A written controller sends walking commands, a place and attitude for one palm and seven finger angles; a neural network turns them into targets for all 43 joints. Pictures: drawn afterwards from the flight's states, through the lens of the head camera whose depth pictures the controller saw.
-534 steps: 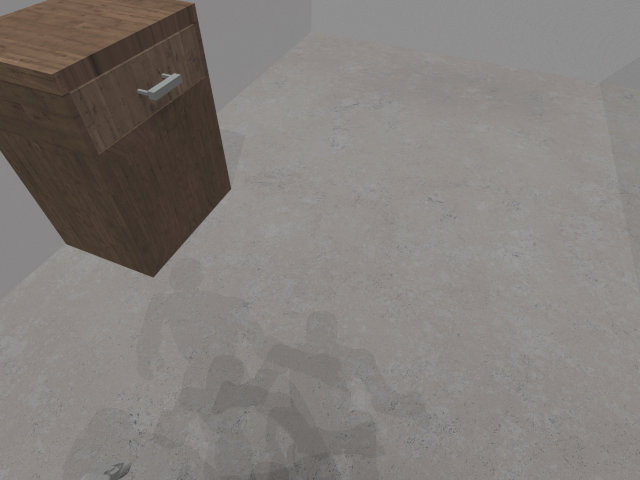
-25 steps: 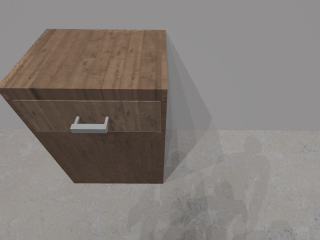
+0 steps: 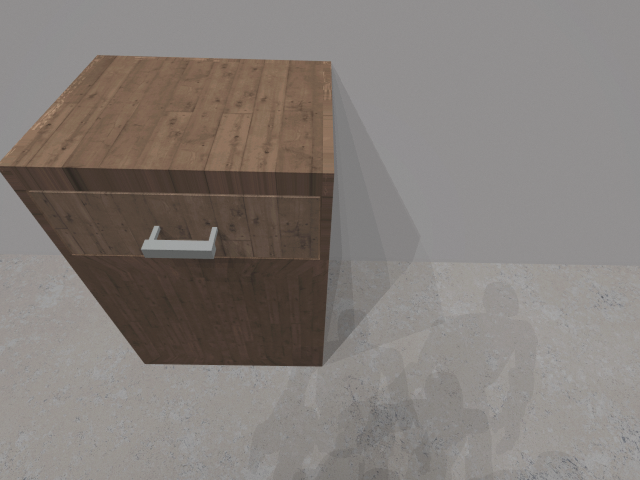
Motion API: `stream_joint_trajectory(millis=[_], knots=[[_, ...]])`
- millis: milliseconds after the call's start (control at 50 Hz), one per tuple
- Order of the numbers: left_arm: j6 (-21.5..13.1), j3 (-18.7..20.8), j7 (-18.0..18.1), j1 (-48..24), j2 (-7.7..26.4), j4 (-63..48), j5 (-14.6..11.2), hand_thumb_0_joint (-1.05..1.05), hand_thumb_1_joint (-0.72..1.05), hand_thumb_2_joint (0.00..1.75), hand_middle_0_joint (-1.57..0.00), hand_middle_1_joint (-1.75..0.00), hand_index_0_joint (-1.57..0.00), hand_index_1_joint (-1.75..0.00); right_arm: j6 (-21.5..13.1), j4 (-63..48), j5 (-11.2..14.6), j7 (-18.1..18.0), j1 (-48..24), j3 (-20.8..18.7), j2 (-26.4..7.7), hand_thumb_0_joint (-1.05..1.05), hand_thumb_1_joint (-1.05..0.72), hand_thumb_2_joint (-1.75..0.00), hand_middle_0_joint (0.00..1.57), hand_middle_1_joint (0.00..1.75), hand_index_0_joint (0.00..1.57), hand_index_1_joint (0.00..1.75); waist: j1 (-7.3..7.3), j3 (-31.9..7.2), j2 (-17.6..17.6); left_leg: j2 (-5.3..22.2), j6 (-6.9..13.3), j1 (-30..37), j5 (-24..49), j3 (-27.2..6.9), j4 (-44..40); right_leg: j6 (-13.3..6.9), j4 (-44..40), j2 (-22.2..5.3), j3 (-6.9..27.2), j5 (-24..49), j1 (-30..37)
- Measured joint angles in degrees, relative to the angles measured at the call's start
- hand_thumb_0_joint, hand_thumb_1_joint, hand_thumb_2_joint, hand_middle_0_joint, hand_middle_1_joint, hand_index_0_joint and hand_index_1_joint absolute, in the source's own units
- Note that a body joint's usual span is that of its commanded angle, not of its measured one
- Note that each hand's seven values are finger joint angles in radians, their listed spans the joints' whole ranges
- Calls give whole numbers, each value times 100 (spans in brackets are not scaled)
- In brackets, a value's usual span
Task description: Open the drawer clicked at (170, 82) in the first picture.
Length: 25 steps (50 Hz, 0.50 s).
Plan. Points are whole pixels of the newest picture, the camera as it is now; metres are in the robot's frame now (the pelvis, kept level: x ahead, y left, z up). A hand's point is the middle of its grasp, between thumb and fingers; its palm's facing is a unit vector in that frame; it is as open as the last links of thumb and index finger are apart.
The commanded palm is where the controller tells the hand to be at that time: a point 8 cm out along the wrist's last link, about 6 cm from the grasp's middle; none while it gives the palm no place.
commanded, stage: look again from close up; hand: left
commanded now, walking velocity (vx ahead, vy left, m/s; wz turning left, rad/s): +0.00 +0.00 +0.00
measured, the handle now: (182, 240) +0.55 +0.30 -0.10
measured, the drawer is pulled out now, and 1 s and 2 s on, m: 0.00 0.00 0.00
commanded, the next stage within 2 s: shuffle to correct the standing spot in 0.36 s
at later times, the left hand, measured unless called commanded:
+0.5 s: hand out of the picture -0.06 +0.21 -0.17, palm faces +0.01 -0.98 -0.19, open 7.4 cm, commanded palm none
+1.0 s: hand out of the picture +0.04 +0.23 -0.17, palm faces -0.01 -0.98 -0.18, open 7.3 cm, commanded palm none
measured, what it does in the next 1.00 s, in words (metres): lifts its right foot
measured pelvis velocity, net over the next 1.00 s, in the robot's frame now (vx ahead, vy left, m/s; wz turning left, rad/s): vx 0.03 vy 0.06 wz -0.02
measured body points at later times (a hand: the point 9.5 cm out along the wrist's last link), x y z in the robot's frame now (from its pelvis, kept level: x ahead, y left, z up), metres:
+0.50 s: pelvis -0.05 +0.04 +0.00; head -0.06 +0.04 +0.45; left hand -0.06 +0.26 -0.16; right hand -0.06 -0.19 -0.15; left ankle -0.05 +0.13 -0.73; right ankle -0.02 -0.12 -0.73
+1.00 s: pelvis +0.03 +0.06 +0.01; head +0.05 +0.07 +0.46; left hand +0.04 +0.29 -0.15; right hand -0.05 -0.14 -0.14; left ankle -0.05 +0.12 -0.73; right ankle +0.04 -0.07 -0.69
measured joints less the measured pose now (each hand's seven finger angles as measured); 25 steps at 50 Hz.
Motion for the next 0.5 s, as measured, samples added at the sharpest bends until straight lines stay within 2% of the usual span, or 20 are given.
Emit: stream_joint_trajectory(millis=[220, 500], knots=[[133, -70, -17, -160, 171, -217, -18, 1, 91, 90, -19, -30, -20, -30, 62, -119, -7, 94, -114, 93, -11, 0, -91, -90, 20, 30, 19, 30, 57, -193, -140, -91, 156, 62, 129, 136, 77, 150, -124, -79, 145, 282, 111], [187, -76, -41, 164, 76, -48, 31, 1, 91, 90, -19, -30, -20, -30, 153, 114, -3, 196, 255, 118, 134, 0, -92, -90, 20, 30, 20, 30, 62, -29, -113, -317, 318, -84, 534, 229, -257, 274, -401, -285, 245, 670, -65]])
